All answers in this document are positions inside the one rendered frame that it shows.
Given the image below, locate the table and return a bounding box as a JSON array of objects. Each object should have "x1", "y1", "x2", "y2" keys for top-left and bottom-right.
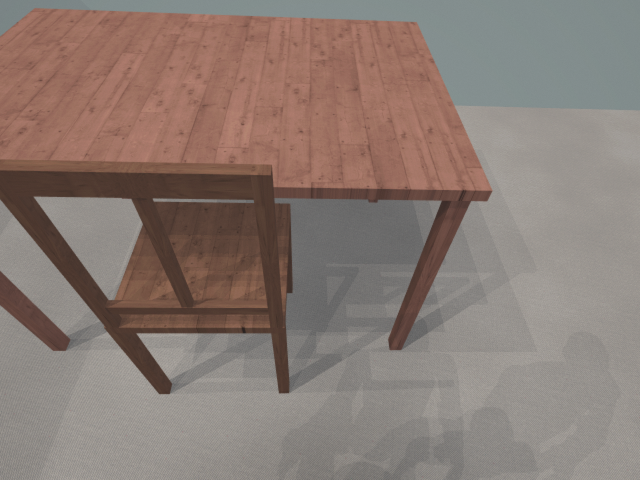
[{"x1": 0, "y1": 8, "x2": 493, "y2": 351}]

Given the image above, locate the chair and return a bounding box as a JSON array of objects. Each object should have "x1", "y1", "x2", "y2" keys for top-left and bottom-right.
[{"x1": 0, "y1": 159, "x2": 293, "y2": 394}]

